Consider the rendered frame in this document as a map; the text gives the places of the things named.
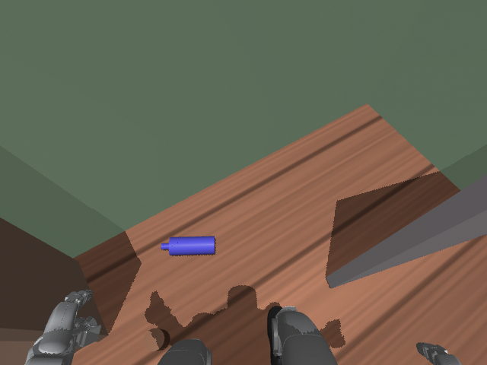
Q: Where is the right robot foot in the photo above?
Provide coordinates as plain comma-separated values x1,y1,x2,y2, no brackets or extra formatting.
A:
267,306,282,365

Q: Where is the bookshelf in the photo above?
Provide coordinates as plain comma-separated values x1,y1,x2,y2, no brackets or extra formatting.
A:
0,218,108,365

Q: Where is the left robot hand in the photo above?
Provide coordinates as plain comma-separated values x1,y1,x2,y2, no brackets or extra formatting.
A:
43,290,101,349

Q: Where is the left robot arm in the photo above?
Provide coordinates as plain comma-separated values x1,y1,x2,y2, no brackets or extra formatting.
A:
25,329,75,365

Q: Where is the right robot hand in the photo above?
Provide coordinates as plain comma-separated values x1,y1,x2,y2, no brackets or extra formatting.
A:
416,342,462,365

